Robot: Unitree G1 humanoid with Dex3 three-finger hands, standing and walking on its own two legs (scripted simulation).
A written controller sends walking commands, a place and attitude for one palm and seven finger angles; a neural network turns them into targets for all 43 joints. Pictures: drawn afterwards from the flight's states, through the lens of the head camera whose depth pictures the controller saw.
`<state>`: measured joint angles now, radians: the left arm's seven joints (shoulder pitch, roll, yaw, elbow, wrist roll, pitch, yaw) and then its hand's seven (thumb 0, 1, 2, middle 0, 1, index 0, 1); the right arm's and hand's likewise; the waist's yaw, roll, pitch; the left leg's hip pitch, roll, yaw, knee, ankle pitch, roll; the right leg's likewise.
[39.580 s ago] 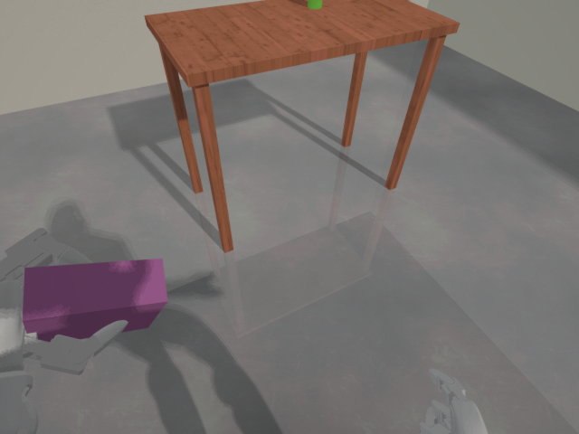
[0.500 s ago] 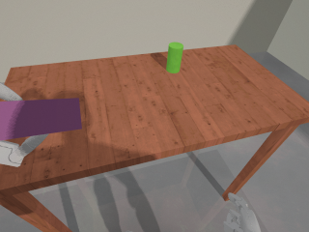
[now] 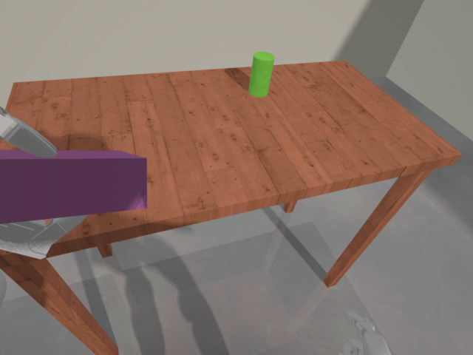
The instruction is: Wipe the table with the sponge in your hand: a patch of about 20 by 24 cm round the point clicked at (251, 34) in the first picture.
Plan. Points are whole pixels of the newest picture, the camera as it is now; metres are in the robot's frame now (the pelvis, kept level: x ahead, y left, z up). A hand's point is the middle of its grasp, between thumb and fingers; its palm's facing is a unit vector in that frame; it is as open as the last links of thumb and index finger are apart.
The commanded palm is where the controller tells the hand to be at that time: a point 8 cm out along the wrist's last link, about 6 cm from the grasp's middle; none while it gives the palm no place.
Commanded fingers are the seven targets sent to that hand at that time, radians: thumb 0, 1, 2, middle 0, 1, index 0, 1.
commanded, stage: step back with the hand held close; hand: left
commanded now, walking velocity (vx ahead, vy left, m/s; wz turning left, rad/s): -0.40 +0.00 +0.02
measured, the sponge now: (90, 177) +0.23 +0.18 +0.26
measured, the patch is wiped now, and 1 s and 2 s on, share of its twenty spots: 1.00 1.00 1.00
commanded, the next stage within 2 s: stop stepping back and stand still in 0.06 s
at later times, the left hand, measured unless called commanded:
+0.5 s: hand out of the picture +0.08 +0.23 +0.27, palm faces +0.44 -0.87 -0.22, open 9.3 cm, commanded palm +0.02 +0.28 +0.28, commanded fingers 0.00 0.10 1.30 -1.20 -1.60 -1.20 -1.60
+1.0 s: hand out of the picture +0.03 +0.23 +0.28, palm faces +0.50 -0.81 -0.29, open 9.3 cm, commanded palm -0.03 +0.28 +0.28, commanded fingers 0.00 0.10 1.30 -1.20 -1.60 -1.20 -1.60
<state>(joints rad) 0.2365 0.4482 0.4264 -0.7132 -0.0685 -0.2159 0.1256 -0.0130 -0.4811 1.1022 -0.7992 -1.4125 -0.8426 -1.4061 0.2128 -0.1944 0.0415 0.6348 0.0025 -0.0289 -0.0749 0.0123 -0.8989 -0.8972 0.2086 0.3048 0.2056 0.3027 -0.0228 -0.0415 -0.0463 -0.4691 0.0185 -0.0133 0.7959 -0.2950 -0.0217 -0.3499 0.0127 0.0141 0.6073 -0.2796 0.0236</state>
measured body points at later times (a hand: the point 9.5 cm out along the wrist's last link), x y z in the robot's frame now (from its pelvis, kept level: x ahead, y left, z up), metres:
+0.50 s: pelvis -0.15 +0.01 +0.00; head -0.19 +0.02 +0.45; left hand +0.05 +0.28 +0.28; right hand -0.01 -0.26 -0.07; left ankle -0.11 +0.13 -0.73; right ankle -0.10 -0.13 -0.72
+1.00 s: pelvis -0.19 +0.00 +0.00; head -0.23 -0.01 +0.45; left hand -0.01 +0.27 +0.29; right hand -0.03 -0.22 -0.09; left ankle -0.14 +0.14 -0.70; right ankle -0.16 -0.07 -0.72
